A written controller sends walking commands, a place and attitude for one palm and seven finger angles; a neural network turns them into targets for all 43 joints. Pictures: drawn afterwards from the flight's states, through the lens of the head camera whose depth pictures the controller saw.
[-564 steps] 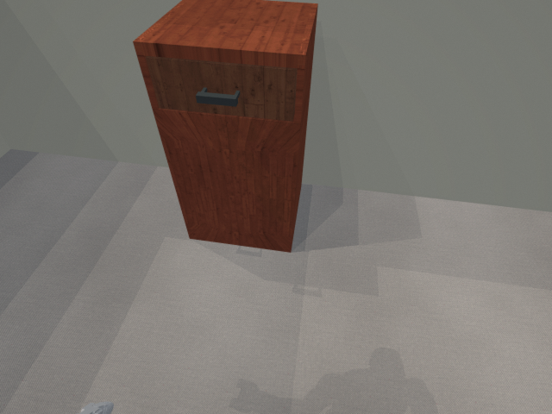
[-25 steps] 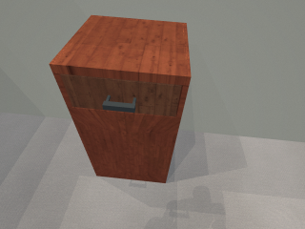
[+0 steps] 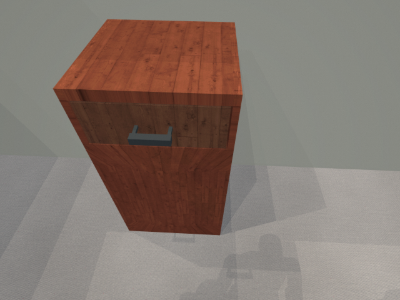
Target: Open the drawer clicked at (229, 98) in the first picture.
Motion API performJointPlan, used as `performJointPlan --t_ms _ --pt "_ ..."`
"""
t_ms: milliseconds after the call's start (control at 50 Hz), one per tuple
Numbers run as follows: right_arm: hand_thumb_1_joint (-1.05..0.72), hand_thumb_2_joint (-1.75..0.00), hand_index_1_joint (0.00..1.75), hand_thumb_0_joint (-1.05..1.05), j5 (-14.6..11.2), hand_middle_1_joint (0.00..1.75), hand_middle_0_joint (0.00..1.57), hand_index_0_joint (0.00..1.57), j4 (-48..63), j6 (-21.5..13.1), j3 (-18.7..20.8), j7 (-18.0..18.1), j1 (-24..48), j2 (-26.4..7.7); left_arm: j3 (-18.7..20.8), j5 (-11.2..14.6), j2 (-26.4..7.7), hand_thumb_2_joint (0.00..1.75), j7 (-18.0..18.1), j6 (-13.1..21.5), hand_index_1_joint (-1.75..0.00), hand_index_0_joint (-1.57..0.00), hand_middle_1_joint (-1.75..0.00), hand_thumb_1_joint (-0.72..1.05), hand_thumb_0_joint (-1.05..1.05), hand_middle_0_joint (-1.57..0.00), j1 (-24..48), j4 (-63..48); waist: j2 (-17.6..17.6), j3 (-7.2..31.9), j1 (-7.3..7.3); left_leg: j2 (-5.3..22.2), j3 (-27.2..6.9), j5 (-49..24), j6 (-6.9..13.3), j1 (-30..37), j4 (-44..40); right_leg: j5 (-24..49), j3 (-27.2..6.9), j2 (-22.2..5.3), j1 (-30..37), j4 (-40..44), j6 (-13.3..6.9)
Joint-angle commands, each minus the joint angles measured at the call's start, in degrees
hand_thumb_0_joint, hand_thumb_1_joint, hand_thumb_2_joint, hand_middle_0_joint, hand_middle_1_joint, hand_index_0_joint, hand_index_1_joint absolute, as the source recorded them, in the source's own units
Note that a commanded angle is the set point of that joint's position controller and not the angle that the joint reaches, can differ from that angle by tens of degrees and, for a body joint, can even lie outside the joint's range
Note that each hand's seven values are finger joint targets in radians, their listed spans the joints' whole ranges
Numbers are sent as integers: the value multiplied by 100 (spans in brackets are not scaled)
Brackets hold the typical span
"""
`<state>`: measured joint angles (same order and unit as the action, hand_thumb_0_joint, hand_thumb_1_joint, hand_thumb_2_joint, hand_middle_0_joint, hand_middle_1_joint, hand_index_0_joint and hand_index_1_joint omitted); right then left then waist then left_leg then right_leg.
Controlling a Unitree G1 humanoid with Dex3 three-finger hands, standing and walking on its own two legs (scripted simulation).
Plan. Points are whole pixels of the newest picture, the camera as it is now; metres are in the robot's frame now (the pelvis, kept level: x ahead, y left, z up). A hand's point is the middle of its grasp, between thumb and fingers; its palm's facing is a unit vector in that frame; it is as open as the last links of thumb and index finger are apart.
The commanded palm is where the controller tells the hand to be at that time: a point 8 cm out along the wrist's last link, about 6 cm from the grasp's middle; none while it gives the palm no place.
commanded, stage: look again from close up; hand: left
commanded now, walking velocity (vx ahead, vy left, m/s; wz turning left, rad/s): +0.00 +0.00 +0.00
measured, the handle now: (151, 134) +0.53 +0.16 +0.00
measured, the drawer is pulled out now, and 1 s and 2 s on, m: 0.00 0.00 0.00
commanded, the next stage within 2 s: raise the hand with hooked fingers in 0.36 s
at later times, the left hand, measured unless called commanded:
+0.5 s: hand out of the picture -0.05 +0.17 -0.17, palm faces -0.01 -0.99 -0.17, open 7.4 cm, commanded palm +0.06 +0.21 -0.06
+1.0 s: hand out of the picture +0.10 +0.20 -0.06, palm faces -0.01 -0.15 -0.99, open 9.2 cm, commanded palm +0.11 +0.21 +0.02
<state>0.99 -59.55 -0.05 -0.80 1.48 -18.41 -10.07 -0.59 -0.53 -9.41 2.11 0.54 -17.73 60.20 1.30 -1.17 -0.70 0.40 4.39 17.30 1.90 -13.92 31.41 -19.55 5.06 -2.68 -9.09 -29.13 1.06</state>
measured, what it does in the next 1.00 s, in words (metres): shifts its weight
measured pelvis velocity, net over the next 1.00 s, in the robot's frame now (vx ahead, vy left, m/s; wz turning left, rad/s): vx -0.08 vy -0.01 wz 0.00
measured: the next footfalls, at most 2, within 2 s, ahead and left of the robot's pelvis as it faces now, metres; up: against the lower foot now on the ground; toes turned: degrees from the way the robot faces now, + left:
none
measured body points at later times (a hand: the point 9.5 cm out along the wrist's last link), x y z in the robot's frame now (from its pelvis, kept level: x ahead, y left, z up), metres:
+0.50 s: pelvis -0.04 +0.01 +0.00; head -0.05 +0.02 +0.45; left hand -0.05 +0.22 -0.16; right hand -0.02 -0.22 -0.15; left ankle -0.01 +0.10 -0.73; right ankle -0.05 -0.13 -0.73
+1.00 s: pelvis -0.08 -0.01 -0.04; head -0.08 -0.02 +0.41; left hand +0.10 +0.21 -0.01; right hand +0.17 -0.23 -0.09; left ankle -0.01 +0.09 -0.73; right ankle -0.04 -0.12 -0.73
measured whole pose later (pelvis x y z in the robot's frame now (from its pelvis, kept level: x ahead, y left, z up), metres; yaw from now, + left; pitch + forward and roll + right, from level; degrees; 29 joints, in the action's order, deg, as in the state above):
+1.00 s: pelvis -0.08 -0.01 -0.04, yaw +0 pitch +4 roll +0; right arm 3.4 -28.3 5.8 1.2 0.5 -5.1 -14.1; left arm -9.0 -62.4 -18.5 25.4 0.3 -21.3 4.6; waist 0.4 4.6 6.1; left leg -1.6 0.7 17.9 1.4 -34.7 48.4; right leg -23.0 -2.7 3.3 -32.1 -50.9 -2.0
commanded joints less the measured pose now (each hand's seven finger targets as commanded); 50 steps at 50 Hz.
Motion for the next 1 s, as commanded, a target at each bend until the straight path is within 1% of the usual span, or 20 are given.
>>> performJointPlan --t_ms 0,120,280,420,440,460,480,500,520,540,600,640,680,720,740,800,840,880,900,980 --pt "-90 -90 30 0 17 30 20 20 297 -92 129 42 -218 -526 107 -12 -587 90 60 52 -30 -20 -30 90 0 -20 -401 -319 -583 152 34 431 -504 -1804 78 52 -239 2573 -482 -486 105 188 -343" --pt "-90 -90 30 0 -10 30 20 20 194 -20 134 5 -52 -479 97 -7 -562 90 75 -9 -30 -20 -30 90 0 -20 -424 -332 -322 -460 76 460 -519 -1130 64 -139 -536 1311 -507 -391 -229 494 -262" --pt "-90 -90 30 0 -27 30 20 20 83 -8 129 -29 34 -463 85 -22 -505 90 59 6 -30 -20 -30 90 0 -20 -441 -255 -108 -553 75 443 -558 -545 41 -142 -887 663 -564 -373 -312 840 -226" --pt "-90 -90 30 0 -43 30 20 20 -53 -13 140 -30 -21 -450 76 -36 -401 90 55 10 -30 -20 -30 90 0 -20 -582 -118 -96 -493 86 492 -638 -229 49 -137 -1124 580 -495 -355 -223 955 -184" --pt "-90 -90 30 0 -60 30 20 20 346 -132 88 -55 377 -605 40 -135 -579 90 235 135 -30 -20 -30 90 0 -20 -642 16 -95 -1041 197 525 -490 -979 -157 -526 -145 1968 -747 -582 -718 862 -248" --pt "-90 -90 30 0 -447 30 20 20 2476 -951 92 179 435 -1323 -190 -624 -1940 89 324 1060 -32 -20 -32 88 0 -20 3607 -9011 1786 2182 -387 106 -457 -1299 -16 1543 -924 1395 -500 141 -490 79 -407" --pt "-90 -90 30 0 -424 30 20 20 1971 -1549 13 433 875 -964 22 -771 -1741 88 781 543 -33 -20 -33 85 0 -20 1098 -7371 2162 1794 185 463 -748 -1097 -231 1576 -1186 235 -30 183 -936 -623 -457" --pt "-90 -90 30 0 -490 30 20 20 1637 -1783 184 488 856 -924 -44 -469 -1198 87 1103 131 -34 -21 -34 83 0 -21 797 -7049 1620 1301 5 467 -820 129 -362 744 -1395 -336 61 279 -1257 -793 -363" --pt "-90 -90 30 0 -629 30 20 20 1677 -1804 106 463 672 -600 -768 -608 -70 86 1128 -471 -36 -21 -36 81 0 -21 -946 -5783 843 574 -10 427 -946 844 -173 171 -1452 -363 100 255 -1491 -774 -307" --pt "-90 -90 30 0 -612 30 20 20 2214 -1874 125 434 760 -779 -970 -664 -153 85 1161 -356 -37 -21 -37 78 0 -21 98 -7222 700 353 -31 293 -972 1262 -144 -265 -1334 -129 65 208 -1341 -554 -272" --pt "-90 -90 30 0 -317 30 20 20 2510 -2006 136 350 828 -1065 -1224 -2137 -456 82 1561 -322 -42 -21 -42 71 0 -21 -303 -6971 -31 116 -238 177 -1149 1586 -72 -659 -766 -563 -168 342 -2039 -464 -287" --pt "-90 -90 30 0 -82 30 20 20 2770 -1778 253 258 943 -1131 -1324 -3339 -474 80 1874 -298 -45 -22 -45 67 0 -22 94 -6280 -1073 -183 -276 82 -1162 1670 -95 -1139 -302 -1257 -224 413 -2707 -494 -290" --pt "-90 -90 30 0 79 30 20 20 3098 -1408 381 108 1191 -1152 -1074 -4291 -491 78 2075 -264 -48 -22 -48 62 0 -22 -831 -5356 -1640 -268 125 -123 -829 1529 -115 -1507 32 -1999 -445 426 -2855 -281 -344" --pt "-90 -90 30 0 50 30 20 20 3416 -891 365 -38 1521 -1080 -654 -4968 -789 76 2154 -131 -51 -22 -51 57 0 -22 -1283 -5197 -1511 205 607 -289 -494 1016 -131 -1578 185 -1954 -825 443 -2411 -283 -482" --pt "-90 -90 30 0 58 30 20 20 3528 -629 346 -69 1667 -1038 -434 -5258 -1043 75 2200 -67 -53 -22 -53 55 0 -22 -1037 -5319 -1497 369 710 -315 -402 766 -130 -1680 318 -1753 -1027 443 -2371 -374 -535" --pt "-90 -90 30 0 63 30 20 20 3834 -39 314 -127 1954 -912 -109 -5811 -1432 72 2317 0 -57 -23 -57 48 0 -23 -276 -5925 -1042 721 870 -391 -355 955 -120 -1890 390 -2025 -1243 377 -2268 -463 -557" --pt "-90 -90 30 0 97 30 20 20 4005 209 320 -127 2109 -851 -10 -6096 -1610 70 2495 -43 -60 -23 -60 43 0 -23 310 -6512 63 956 904 -390 -382 1044 -93 -1620 468 -1958 -1302 449 -2390 -703 -640" --pt "-90 -90 30 0 177 30 20 20 4072 348 314 -94 2109 -759 20 -6269 -1773 68 2675 -69 -63 -24 -63 39 0 -24 924 -7109 541 1432 774 -359 -491 906 -44 -1198 699 -1707 -1385 477 -2571 -788 -670" --pt "-90 -90 30 0 237 30 20 20 4029 378 322 -73 2113 -735 147 -6373 -2017 67 2761 -41 -64 -24 -64 36 0 -24 1395 -7464 498 1500 673 -359 -598 957 -44 -1085 874 -1933 -1550 489 -2806 -756 -657" --pt "-90 -90 30 0 359 30 20 20 3954 268 279 -11 2155 -741 -55 -6261 -1985 63 2832 248 -70 -25 -70 27 0 -25 1884 -7665 332 1355 260 -389 -744 813 45 -630 1389 -2016 -1768 429 -3359 -481 -621"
